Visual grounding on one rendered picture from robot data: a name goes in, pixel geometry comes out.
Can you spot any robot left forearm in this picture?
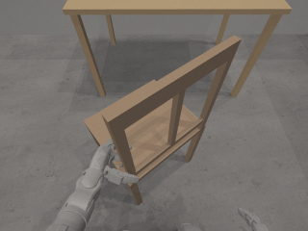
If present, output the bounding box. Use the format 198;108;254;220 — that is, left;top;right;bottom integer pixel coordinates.
45;167;104;231

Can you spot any table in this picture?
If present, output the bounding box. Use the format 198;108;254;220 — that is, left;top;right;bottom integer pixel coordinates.
63;0;292;97

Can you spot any robot right hand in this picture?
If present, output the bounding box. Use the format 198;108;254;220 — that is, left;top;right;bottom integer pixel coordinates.
238;208;269;231

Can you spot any robot left hand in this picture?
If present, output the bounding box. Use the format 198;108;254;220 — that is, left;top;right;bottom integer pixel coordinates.
89;139;140;185

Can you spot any right robot shin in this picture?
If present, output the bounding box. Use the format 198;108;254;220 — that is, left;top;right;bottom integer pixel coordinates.
180;223;191;228

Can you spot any chair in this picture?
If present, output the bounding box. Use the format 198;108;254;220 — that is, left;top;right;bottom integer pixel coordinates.
84;35;242;205

